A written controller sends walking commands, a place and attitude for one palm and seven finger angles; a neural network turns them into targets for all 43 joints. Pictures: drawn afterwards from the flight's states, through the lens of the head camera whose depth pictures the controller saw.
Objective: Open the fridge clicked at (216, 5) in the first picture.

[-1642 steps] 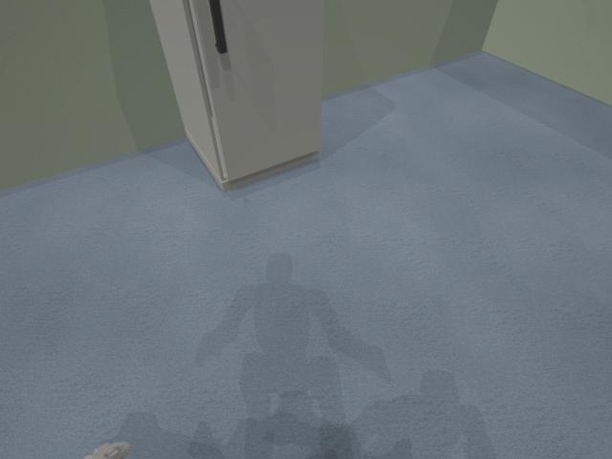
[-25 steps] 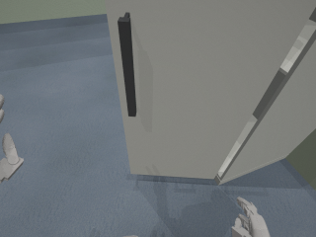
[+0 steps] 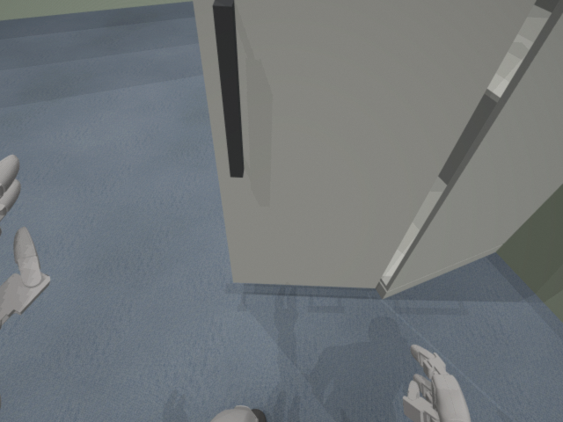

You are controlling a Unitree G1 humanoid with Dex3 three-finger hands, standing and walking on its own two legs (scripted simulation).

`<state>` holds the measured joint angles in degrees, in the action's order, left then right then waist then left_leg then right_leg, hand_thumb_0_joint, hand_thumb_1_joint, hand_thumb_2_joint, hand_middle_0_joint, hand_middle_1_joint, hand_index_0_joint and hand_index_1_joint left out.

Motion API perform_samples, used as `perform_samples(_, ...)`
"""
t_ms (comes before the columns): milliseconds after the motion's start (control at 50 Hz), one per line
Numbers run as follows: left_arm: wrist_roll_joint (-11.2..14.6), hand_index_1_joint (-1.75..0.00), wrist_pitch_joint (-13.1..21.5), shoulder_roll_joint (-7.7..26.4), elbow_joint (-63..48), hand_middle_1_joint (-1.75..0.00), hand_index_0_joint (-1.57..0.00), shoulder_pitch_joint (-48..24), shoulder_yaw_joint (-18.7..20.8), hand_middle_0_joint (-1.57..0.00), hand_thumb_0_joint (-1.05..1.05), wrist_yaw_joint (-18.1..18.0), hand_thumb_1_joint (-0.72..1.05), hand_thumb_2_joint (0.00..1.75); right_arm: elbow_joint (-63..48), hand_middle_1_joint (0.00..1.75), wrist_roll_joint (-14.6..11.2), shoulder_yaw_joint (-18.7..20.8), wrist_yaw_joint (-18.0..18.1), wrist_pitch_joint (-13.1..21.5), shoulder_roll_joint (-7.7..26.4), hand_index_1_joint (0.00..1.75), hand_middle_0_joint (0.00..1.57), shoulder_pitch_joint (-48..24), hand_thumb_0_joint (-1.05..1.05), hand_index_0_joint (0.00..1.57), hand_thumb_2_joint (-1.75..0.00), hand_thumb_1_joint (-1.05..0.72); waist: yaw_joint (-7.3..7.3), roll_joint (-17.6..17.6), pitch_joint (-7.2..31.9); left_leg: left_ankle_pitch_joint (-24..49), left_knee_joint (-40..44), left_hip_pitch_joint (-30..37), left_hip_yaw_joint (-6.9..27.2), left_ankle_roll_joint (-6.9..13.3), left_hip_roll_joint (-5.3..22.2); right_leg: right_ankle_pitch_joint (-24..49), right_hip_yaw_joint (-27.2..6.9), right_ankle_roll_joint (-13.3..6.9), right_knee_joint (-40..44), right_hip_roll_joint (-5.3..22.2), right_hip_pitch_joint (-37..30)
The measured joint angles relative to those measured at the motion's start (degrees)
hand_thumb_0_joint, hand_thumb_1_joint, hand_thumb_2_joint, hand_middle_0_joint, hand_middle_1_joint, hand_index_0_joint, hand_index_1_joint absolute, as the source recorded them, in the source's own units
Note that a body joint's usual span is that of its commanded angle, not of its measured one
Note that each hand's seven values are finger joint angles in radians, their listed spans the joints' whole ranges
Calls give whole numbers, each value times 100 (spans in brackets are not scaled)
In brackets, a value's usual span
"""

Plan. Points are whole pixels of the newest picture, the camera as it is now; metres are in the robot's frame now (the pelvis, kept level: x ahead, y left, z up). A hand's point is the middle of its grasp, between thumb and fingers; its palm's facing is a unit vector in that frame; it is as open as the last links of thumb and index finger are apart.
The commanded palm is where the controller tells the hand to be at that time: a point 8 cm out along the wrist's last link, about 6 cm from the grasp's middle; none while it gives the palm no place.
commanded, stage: step back with the hand held close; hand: left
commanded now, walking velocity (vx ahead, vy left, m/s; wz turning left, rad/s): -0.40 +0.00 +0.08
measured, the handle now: (233, 98) +0.61 +0.18 +0.12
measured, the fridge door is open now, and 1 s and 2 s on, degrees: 66 66 66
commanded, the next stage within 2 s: stop stepping back and stand still in 0.10 s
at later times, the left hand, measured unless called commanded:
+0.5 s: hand out of the picture +0.07 +0.27 +0.18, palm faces +0.58 -0.70 -0.41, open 7.4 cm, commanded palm +0.03 +0.28 +0.19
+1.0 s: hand out of the picture +0.05 +0.28 +0.16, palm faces +0.55 -0.74 -0.40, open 7.4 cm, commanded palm -0.01 +0.31 +0.19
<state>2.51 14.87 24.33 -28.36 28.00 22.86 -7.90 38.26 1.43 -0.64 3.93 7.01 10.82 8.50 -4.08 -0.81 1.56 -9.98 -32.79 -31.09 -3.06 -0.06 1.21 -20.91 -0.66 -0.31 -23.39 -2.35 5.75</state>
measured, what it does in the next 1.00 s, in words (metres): walks backwards: right foot, then left foot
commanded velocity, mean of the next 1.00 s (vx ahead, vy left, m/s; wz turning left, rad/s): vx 0.04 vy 0.00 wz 0.02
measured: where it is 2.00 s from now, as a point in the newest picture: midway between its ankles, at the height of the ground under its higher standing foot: outside the picture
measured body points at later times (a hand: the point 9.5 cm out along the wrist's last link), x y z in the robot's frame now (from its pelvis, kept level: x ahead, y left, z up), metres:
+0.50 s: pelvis -0.09 -0.03 +0.02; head -0.12 -0.03 +0.47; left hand +0.03 +0.30 +0.21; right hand +0.06 -0.27 -0.08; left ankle -0.09 +0.12 -0.67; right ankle -0.10 -0.10 -0.73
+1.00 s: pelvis -0.13 +0.00 +0.00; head -0.14 +0.00 +0.45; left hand +0.01 +0.32 +0.18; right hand +0.03 -0.22 -0.10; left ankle -0.16 +0.13 -0.73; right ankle -0.10 -0.10 -0.73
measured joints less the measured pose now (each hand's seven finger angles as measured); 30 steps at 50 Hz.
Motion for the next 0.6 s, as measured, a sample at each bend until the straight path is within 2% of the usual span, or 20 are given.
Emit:
perform_samples(20,-16,-30,-31,18,40,-30,-21,-44,-66,-21,1,33,89,90,36,30,-26,-6,25,-15,-14,30,20,41,1,21,-90,-90,29,44,49,73,-51,164,-4,-12,-32,-104,-23,57,-99,28,11)
perform_samples(80,-17,-30,-239,111,45,-30,-22,-335,-88,-22,1,117,89,90,-8,30,-110,-25,100,-102,-87,30,20,40,1,21,-90,-90,230,300,-52,486,410,547,-36,324,-207,-147,5,146,-988,165,371)
perform_samples(120,18,-30,-309,202,50,-30,-22,-478,-24,-22,2,152,89,90,-126,30,-77,-22,40,-52,-108,30,20,-52,1,21,-90,-90,355,341,-245,671,739,719,-35,398,-194,-659,-149,112,-1937,32,858)
perform_samples(160,58,-30,-366,307,-72,-30,-22,-388,60,-22,2,177,89,90,-270,30,-31,-23,-32,26,-111,30,20,-69,1,21,-90,-90,472,297,-351,918,1062,845,10,377,-113,-893,-135,65,-2480,-114,1239)
perform_samples(200,114,-30,-382,422,-292,-30,-22,-51,188,-22,2,170,89,90,-425,30,-22,-14,-78,50,-117,30,20,0,1,21,-90,-90,553,262,-352,1151,1346,924,43,338,-28,-787,5,18,-2506,-174,1418)
perform_samples(260,144,-30,-381,501,-513,-30,-22,517,333,-22,2,136,89,90,-584,30,-23,47,-85,31,-75,30,20,189,1,21,-90,-90,606,166,-227,1266,1563,870,116,277,42,-601,316,-51,-2041,-195,1325)
perform_samples(320,135,-30,-453,584,-549,-30,-22,852,427,-22,1,73,89,90,-618,30,-50,117,-32,-15,0,30,20,400,1,21,-90,-90,599,200,-59,596,1320,548,120,139,-102,-559,534,-161,-855,-107,738)
perform_samples(340,113,-30,-468,608,-572,-30,-22,915,469,-22,1,40,89,90,-599,30,-64,134,-18,-30,39,30,20,431,1,21,-90,-90,524,279,-19,-15,876,273,60,34,-183,-345,489,-295,-472,-19,672)
perform_samples(380,75,-30,-479,433,-546,-30,-22,938,407,-22,1,0,89,90,-329,30,-21,164,3,-109,165,30,20,424,1,21,-90,-90,269,288,-1,-767,-838,-255,272,-99,-302,457,440,-401,-513,59,851)
perform_samples(420,47,-30,-502,202,-381,-30,-22,878,311,-22,1,-32,89,90,-32,30,-23,169,9,-196,214,30,20,548,1,21,-90,-90,122,365,159,-822,-2115,-434,320,-144,-385,555,380,-369,-465,172,867)
perform_samples(440,27,-30,-500,85,-226,-30,-22,775,259,-22,1,-57,89,90,60,30,-43,158,32,-205,216,30,20,652,1,21,-90,-90,87,410,246,-745,-2388,-359,265,-151,-354,570,376,-338,-379,236,824)
perform_samples(460,2,-30,-500,-32,-34,-30,-22,631,206,-22,1,-95,89,90,125,30,-62,142,67,-191,218,30,20,756,1,21,-90,-90,73,443,330,-707,-2428,-197,206,-140,-293,589,387,-309,-302,297,785)
perform_samples(500,-61,-30,-533,-268,390,-30,-22,243,75,-22,1,-182,89,90,201,30,-96,126,155,-117,244,30,20,914,1,21,-90,-90,81,441,444,-805,-1977,307,134,-72,-139,613,451,-272,-254,394,745)
perform_samples(560,-166,-30,-600,-574,853,-30,-21,-247,-160,-21,1,-266,89,90,230,30,-92,159,237,33,341,30,20,996,1,21,-90,-90,159,278,505,-1001,-740,1189,134,91,41,555,589,-224,-412,460,807)
perform_samples(600,-191,-30,-617,-661,865,-30,-21,-369,-300,-21,1,-258,89,90,200,30,-83,185,235,115,403,30,20,961,1,21,-90,-90,247,141,482,-844,131,1756,143,177,117,477,675,-177,-611,452,901)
